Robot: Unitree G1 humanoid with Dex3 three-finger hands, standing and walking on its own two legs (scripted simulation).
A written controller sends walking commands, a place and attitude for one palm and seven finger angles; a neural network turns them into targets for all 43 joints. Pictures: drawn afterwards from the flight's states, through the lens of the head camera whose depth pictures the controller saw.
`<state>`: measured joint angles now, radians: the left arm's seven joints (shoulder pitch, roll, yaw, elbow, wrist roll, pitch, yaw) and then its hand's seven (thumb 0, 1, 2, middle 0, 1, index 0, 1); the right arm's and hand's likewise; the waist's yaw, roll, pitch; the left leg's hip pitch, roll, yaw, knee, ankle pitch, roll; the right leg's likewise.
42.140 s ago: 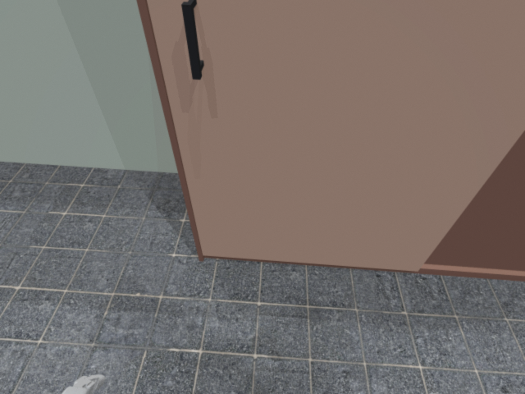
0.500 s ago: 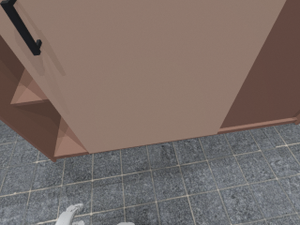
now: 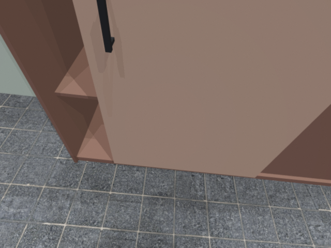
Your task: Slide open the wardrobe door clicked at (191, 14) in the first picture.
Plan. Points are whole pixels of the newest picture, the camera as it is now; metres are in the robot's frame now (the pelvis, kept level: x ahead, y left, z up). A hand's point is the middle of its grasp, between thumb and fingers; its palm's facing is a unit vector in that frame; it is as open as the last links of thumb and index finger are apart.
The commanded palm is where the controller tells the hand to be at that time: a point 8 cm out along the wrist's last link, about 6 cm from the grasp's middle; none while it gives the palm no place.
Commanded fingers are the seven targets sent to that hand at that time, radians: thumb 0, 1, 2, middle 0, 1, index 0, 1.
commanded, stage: take the last steps up to it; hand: left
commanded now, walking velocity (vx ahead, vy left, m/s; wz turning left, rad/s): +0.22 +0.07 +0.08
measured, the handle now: (107, 22) +0.63 +0.24 +0.20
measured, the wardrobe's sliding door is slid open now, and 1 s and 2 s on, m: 0.25 0.25 0.25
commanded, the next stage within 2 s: come to a stop and stand still in 0.36 s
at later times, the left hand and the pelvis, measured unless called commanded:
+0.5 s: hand (108, 234) +0.17 +0.16 -0.16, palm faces +0.08 -0.97 -0.22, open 7.2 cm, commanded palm none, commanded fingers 0.00 0.90 0.90 -0.20 -0.30 -0.20 -0.30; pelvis +0.10 -0.02 +0.00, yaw +2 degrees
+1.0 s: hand (80, 246) +0.14 +0.23 -0.18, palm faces +0.06 -0.98 -0.21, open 7.4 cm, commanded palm none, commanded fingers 0.00 0.90 0.90 -0.20 -0.30 -0.20 -0.30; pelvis +0.12 +0.03 +0.00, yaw +0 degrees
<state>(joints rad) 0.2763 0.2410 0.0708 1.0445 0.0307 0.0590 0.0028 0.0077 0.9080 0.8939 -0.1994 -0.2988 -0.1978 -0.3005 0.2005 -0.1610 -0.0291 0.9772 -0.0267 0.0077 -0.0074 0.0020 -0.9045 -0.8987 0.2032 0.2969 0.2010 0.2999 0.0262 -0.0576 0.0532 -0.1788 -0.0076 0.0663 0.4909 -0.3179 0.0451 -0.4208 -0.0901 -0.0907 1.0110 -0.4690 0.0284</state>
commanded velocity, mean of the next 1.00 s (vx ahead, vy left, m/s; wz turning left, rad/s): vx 0.00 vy -0.01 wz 0.03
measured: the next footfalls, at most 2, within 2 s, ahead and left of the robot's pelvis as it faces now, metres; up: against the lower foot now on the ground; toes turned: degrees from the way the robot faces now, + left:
right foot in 0.34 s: +0.17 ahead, -0.11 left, +0.00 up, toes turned -6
left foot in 0.74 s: +0.22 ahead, +0.14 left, +0.00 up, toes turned +6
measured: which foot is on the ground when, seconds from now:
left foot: down 0.00-0.34, up 0.36-0.72, down 0.74-1.00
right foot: up 0.00-0.32, down 0.34-0.76, up 0.78-1.00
